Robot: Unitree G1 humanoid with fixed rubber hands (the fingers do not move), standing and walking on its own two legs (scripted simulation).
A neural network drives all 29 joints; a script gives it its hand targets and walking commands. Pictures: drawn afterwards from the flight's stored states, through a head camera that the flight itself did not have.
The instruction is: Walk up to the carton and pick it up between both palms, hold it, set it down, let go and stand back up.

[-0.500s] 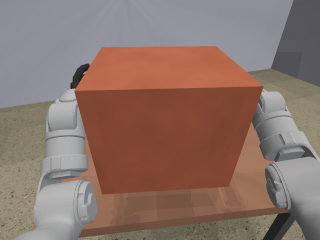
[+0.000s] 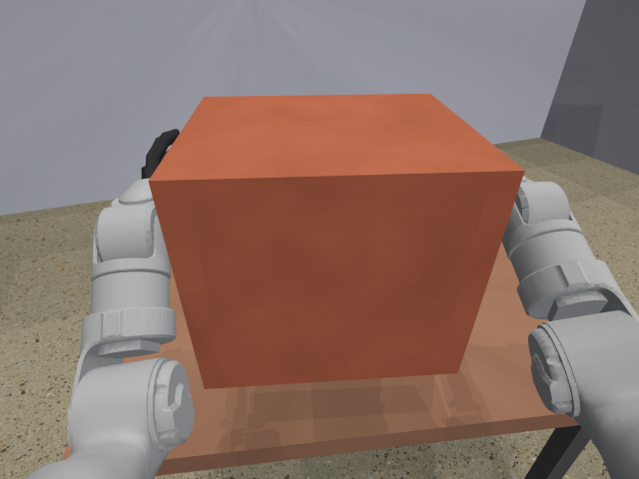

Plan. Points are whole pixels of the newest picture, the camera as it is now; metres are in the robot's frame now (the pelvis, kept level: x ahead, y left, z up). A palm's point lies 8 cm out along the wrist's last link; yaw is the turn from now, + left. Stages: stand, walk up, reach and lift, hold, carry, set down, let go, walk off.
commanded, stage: hold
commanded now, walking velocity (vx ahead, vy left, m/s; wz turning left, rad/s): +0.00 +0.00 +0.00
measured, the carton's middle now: (326, 229) +0.34 +0.01 +0.23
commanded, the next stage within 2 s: none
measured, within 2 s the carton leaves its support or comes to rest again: neither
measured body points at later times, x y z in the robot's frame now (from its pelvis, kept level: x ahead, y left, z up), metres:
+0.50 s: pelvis +0.00 +0.00 +0.00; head -0.09 +0.02 +0.44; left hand +0.38 +0.20 +0.27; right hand +0.38 -0.19 +0.27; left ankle +0.02 +0.12 -0.75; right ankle +0.00 -0.14 -0.75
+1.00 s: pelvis +0.00 +0.00 +0.00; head -0.09 +0.02 +0.44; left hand +0.38 +0.20 +0.27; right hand +0.39 -0.19 +0.27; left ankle +0.02 +0.12 -0.75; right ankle +0.00 -0.14 -0.75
